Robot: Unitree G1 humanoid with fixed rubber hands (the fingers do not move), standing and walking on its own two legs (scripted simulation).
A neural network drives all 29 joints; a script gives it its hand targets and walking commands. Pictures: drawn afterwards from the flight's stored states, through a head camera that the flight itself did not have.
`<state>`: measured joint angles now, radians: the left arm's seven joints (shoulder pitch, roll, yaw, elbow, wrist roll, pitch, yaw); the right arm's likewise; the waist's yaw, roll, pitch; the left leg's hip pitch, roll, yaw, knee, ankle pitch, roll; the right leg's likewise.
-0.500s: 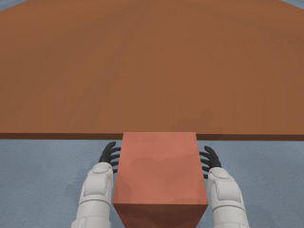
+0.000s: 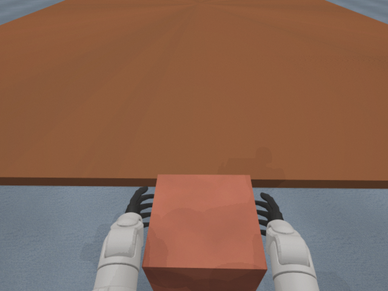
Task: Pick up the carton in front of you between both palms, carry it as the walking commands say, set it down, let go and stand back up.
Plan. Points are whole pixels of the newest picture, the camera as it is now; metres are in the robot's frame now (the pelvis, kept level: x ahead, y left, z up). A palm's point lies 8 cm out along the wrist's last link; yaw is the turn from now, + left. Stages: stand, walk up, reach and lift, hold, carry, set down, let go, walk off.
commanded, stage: hold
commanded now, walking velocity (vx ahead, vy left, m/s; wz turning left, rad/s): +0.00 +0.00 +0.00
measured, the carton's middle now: (203, 241) +0.29 +0.00 -0.05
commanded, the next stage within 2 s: carry in 0.98 s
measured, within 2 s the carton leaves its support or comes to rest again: neither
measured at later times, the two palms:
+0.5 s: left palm (132, 218) +0.28 +0.15 +0.05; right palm (278, 226) +0.28 -0.15 +0.05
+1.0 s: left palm (132, 216) +0.28 +0.15 +0.05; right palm (277, 224) +0.28 -0.15 +0.05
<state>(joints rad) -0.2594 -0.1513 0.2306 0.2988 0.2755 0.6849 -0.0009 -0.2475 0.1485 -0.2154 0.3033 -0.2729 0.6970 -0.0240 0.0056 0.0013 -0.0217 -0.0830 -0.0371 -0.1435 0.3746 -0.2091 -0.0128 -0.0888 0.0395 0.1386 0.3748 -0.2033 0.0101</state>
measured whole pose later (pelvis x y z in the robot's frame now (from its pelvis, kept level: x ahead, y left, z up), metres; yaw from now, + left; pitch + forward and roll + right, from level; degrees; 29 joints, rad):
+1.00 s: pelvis +0.00 +0.00 +0.00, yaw +0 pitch -5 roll +0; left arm -0.28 -0.16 0.23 0.24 0.28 0.76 -0.01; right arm -0.26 0.15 -0.21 0.25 -0.28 0.77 -0.02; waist 0.00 0.00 -0.03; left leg -0.09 -0.03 -0.13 0.39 -0.21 -0.01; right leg -0.09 0.04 0.12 0.39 -0.21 0.01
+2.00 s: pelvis +0.44 +0.06 +0.00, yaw -1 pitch +5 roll -2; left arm -0.11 -0.13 0.08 -0.57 0.05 1.24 0.12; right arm -0.11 0.13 -0.09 -0.55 -0.04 1.25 -0.14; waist -0.04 0.01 -0.09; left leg -0.10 0.03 0.21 0.27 -0.26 0.04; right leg -0.60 -0.08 -0.14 0.70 -0.16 0.00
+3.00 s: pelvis +0.70 +0.07 +0.00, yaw +1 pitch +8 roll -1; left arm -0.50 -0.13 0.23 -0.24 0.07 1.12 0.13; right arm -0.50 0.11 -0.26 -0.20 -0.03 1.12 -0.15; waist 0.01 -0.02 0.02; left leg -0.17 -0.01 0.11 0.36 -0.27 0.02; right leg -0.36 -0.04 -0.15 0.61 -0.26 -0.05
